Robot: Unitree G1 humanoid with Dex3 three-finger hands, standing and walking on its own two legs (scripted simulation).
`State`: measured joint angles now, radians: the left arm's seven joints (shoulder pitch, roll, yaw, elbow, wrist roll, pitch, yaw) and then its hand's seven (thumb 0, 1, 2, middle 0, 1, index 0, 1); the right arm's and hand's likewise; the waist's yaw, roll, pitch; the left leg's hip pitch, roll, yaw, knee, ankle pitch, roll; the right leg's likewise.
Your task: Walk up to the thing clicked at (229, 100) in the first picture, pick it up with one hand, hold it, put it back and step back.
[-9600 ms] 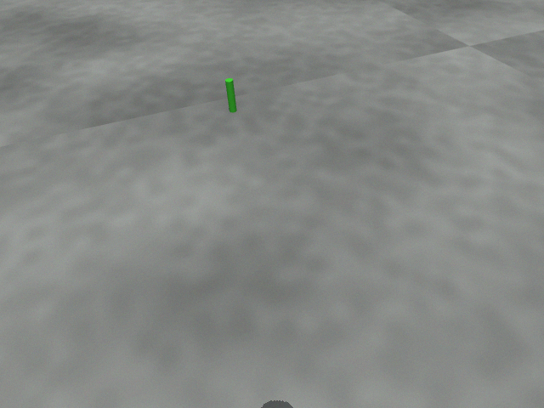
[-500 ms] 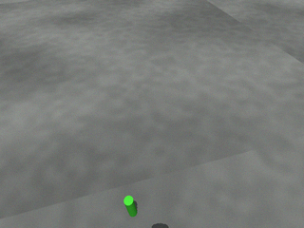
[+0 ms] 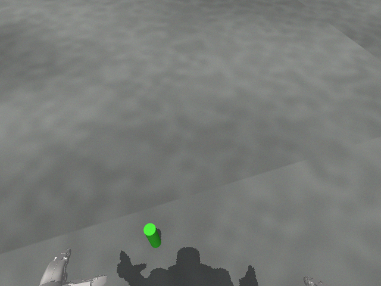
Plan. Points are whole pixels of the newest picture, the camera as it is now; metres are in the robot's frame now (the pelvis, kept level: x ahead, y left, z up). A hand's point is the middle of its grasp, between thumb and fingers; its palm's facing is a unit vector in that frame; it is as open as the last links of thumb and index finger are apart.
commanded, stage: go down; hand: left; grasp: from the side
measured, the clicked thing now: (153, 236) +0.39 +0.18 -0.64
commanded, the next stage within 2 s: none
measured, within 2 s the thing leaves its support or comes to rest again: neither
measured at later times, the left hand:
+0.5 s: hand out of the picture +0.15 +0.28 -0.17, palm faces +0.09 -0.94 -0.32, open 17.2 cm
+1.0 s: hand (78, 269) +0.21 +0.32 -0.24, palm faces +0.12 -0.96 -0.23, open 17.4 cm
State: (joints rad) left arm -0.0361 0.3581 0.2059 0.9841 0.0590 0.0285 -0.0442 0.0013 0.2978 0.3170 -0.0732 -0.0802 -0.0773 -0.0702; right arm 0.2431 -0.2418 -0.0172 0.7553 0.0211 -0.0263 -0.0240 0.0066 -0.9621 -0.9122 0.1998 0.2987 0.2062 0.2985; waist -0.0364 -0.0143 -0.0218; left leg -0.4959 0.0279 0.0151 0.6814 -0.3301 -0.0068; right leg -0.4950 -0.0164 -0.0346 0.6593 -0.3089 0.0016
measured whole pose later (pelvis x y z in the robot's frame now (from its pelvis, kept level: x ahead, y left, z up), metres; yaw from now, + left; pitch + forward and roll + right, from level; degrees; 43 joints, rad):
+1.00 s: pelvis -0.03 +0.00 -0.15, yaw +0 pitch +27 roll -2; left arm 0.01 0.48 0.44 0.62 -0.09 -0.09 -0.31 -0.01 -0.54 0.04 -0.08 -0.06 -0.08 -0.06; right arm 0.18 -0.29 -0.01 0.57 -0.01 -0.23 -0.07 0.01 -0.93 -0.90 0.20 0.30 0.21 0.30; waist -0.04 -0.01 -0.17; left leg -1.35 0.03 -0.03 1.51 -0.63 -0.01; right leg -1.33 -0.03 -0.06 1.47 -0.61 0.00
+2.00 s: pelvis -0.08 +0.00 -0.32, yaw -3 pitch +33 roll -5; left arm -0.52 0.80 0.73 1.03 -0.13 -0.33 -0.65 -0.02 -0.55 0.04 -0.06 -0.04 -0.05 -0.05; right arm 0.13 -0.35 0.07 0.66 -0.03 -0.19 -0.04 0.01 -0.92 -0.90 0.20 0.30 0.21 0.30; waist -0.08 -0.02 -0.14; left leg -1.98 0.03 -0.08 2.07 -0.68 -0.01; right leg -1.94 -0.03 -0.08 2.01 -0.65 -0.01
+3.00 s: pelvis -0.09 +0.01 -0.37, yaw -4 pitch +32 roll -7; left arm -0.67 0.90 0.75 1.17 -0.19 -0.44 -0.71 -0.01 -0.56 0.05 -0.07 -0.07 -0.05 -0.08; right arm 0.13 -0.37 0.12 0.65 -0.05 -0.19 -0.01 0.01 -0.91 -0.90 0.20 0.30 0.21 0.30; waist -0.13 -0.04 -0.09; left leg -2.13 0.02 -0.10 2.25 -0.68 0.01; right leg -2.08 -0.03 -0.09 2.16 -0.64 0.00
